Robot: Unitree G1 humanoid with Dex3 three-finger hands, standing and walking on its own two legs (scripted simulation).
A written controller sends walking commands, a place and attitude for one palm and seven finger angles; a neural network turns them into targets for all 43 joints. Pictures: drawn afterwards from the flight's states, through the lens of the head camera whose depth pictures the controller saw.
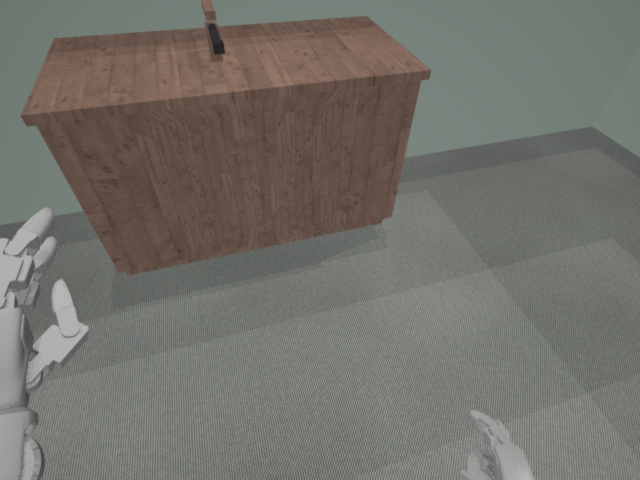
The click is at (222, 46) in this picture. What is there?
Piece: tap's lever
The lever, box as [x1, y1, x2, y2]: [212, 40, 224, 54]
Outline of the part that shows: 213,40 212,43 214,53 224,53 222,40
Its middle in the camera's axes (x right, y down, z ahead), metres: -0.28 -0.52 +1.05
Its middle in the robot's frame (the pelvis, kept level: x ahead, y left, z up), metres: +1.13 +0.35 +0.07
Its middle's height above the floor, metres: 0.85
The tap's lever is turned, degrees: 0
